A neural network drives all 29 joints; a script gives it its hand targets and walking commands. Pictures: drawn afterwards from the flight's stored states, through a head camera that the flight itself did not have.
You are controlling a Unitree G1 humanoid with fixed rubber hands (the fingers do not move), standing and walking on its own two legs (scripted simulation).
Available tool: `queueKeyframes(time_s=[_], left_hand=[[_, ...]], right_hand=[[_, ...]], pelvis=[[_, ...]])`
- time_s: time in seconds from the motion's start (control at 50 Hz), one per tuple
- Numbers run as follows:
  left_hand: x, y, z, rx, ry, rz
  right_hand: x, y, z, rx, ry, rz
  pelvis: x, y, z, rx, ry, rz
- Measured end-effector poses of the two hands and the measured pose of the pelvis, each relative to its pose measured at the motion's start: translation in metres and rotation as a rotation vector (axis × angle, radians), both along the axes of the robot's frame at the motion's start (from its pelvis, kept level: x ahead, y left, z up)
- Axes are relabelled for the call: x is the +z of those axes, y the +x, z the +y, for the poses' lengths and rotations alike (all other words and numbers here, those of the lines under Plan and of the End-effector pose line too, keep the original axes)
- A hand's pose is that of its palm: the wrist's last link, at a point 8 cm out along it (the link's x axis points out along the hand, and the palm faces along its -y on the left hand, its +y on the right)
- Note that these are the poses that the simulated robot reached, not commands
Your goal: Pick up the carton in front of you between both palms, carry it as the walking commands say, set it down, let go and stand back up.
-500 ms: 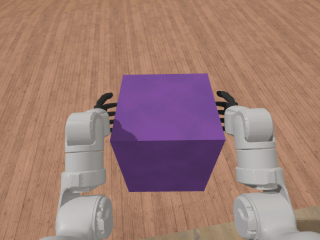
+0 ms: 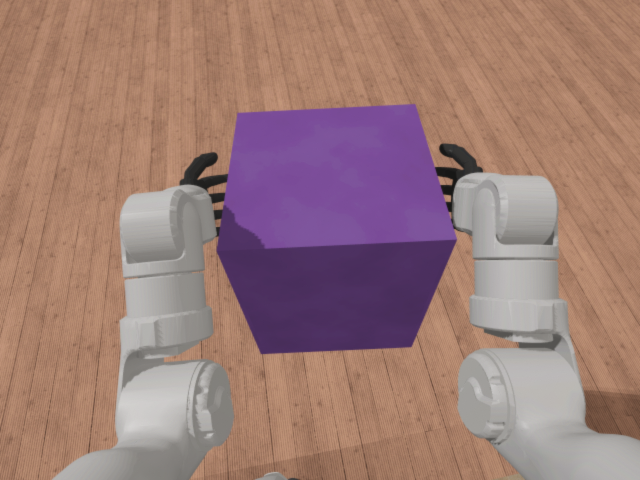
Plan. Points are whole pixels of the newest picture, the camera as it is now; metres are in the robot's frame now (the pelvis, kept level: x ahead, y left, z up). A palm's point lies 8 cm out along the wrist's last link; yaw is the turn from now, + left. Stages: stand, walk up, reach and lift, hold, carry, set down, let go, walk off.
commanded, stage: carry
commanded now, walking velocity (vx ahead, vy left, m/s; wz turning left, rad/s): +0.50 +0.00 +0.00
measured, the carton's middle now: (331, 239) +0.39 +0.01 +0.08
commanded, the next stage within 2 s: none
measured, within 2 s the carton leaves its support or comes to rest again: neither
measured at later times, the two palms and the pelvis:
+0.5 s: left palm (251, 83) +0.63 +0.12 +0.16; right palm (445, 78) +0.65 -0.18 +0.16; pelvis +0.27 -0.04 +0.02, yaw +1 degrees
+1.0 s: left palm out of the picture +0.92 +0.12 +0.20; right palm out of the picture +0.89 -0.17 +0.20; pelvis +0.53 -0.01 +0.05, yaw -1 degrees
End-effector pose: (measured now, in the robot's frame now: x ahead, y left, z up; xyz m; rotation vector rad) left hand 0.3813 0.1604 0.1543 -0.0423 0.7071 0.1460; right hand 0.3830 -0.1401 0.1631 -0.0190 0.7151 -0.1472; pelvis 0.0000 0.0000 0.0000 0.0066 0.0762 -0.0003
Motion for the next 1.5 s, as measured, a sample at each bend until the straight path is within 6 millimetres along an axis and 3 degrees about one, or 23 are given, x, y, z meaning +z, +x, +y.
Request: queueKeyframes(time_s=[0.1, 0.2, 0.32, 0.42, 0.52, 0.62, 0.8, 0.9, 0.98, 1.1, 1.22, 1.36, 1.5], left_hand=[[-0.014, 0.046, -0.003, -0.024, -0.014, 0.051], [-0.002, 0.095, -0.011, -0.025, -0.033, -0.03], [0.02, 0.163, -0.027, -0.015, -0.02, -0.1], [0.021, 0.224, -0.04, 0.004, 0.039, -0.077], [0.008, 0.258, -0.038, 0.041, 0.066, 0.032], [0.021, 0.299, -0.034, 0.077, 0.049, 0.004], [0.062, 0.409, -0.032, 0.046, 0.042, -0.08], [0.054, 0.484, -0.028, -0.025, 0.02, -0.043], [0.044, 0.527, -0.035, -0.077, 0.007, 0.028], [0.059, 0.574, -0.046, -0.089, -0.014, -0.002], [0.087, 0.608, -0.05, -0.046, -0.002, -0.106], [0.095, 0.634, -0.048, -0.024, 0.041, -0.033], [0.095, 0.645, -0.042, -0.012, 0.039, -0.003]], right_hand=[[-0.019, 0.031, -0.002, -0.04, 0.004, 0.05], [-0.007, 0.075, -0.011, -0.075, 0.026, -0.032], [0.011, 0.147, -0.027, -0.063, 0.041, -0.101], [0.005, 0.222, -0.038, 0.012, 0.064, -0.078], [-0.005, 0.275, -0.036, 0.066, 0.06, 0.03], [0.01, 0.323, -0.032, 0.083, 0.065, 0.003], [0.048, 0.42, -0.03, 0.046, 0.066, -0.082], [0.045, 0.481, -0.025, 0.016, 0.028, -0.043], [0.034, 0.506, -0.031, -0.025, -0.005, 0.028], [0.048, 0.542, -0.042, -0.081, 0.026, -0.004], [0.074, 0.591, -0.047, -0.056, 0.061, -0.108], [0.083, 0.632, -0.046, 0.002, 0.05, -0.034], [0.088, 0.65, -0.04, 0.032, 0.022, -0.003]], pelvis=[[0.013, 0.037, 0.007, 0.0, -0.018, 0.009], [0.019, 0.082, 0.005, 0.008, -0.021, 0.019], [0.018, 0.157, -0.01, 0.017, -0.012, 0.025], [0.005, 0.229, -0.032, 0.024, -0.027, 0.001], [0.023, 0.274, -0.046, 0.024, -0.007, -0.003], [0.037, 0.317, -0.052, 0.024, 0.007, -0.001], [0.043, 0.423, -0.037, 0.004, 0.008, 0.006], [0.035, 0.493, -0.018, -0.013, 0.026, -0.014], [0.05, 0.522, -0.01, -0.013, 0.013, -0.019], [0.072, 0.556, -0.008, -0.019, -0.009, -0.006], [0.069, 0.6, -0.023, -0.017, 0.0, -0.018], [0.075, 0.643, -0.033, -0.001, -0.013, -0.027], [0.075, 0.666, -0.037, 0.012, -0.012, -0.044]])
